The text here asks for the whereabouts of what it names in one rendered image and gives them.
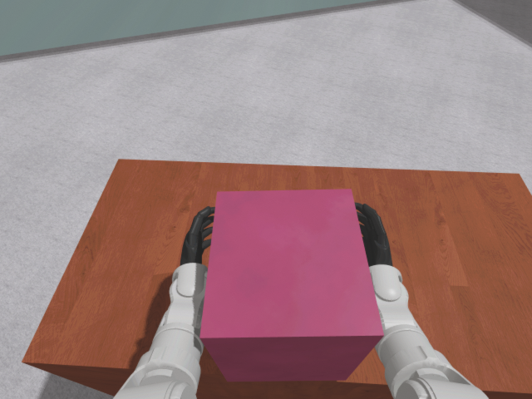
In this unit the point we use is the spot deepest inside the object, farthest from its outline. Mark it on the robot left forearm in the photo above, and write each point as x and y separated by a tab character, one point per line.
176	347

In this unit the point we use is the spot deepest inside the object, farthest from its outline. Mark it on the robot right upper arm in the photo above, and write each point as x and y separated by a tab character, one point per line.
426	388

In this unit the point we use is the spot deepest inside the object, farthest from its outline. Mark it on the pedestal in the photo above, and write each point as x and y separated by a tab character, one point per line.
462	242

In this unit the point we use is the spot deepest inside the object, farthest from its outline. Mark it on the robot right forearm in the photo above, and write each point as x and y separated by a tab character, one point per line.
404	349

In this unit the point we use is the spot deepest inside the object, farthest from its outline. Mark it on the robot left upper arm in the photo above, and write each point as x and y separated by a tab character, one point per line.
174	389

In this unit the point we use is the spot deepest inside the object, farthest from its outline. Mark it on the carton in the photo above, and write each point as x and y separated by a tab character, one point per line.
289	294

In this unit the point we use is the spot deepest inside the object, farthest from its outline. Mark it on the left robot hand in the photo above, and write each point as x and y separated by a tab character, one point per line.
194	244

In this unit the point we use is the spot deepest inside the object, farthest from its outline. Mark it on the right robot hand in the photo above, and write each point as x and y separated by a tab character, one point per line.
374	236

